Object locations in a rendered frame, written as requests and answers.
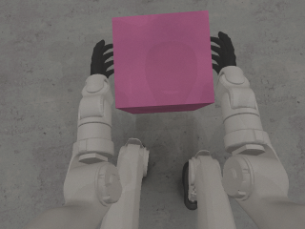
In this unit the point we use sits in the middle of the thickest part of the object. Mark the robot right hand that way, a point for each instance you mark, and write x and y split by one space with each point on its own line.
226 56

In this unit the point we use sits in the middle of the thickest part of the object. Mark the robot right shin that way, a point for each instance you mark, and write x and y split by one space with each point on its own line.
192 191

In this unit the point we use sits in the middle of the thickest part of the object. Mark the carton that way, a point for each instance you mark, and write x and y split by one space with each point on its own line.
162 63

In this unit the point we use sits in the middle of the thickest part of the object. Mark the right robot upper arm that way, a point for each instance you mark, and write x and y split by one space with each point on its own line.
260 185

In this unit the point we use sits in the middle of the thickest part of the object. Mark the robot right forearm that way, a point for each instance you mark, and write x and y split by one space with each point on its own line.
244 134

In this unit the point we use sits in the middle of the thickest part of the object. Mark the robot left hand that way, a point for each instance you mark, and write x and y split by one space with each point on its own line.
98 65

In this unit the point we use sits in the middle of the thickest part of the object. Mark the left robot upper arm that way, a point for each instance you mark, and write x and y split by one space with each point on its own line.
89 192

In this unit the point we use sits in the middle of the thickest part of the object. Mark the left robot thigh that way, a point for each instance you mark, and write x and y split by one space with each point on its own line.
132 166

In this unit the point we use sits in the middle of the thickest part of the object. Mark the robot left forearm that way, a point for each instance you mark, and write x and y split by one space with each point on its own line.
94 124

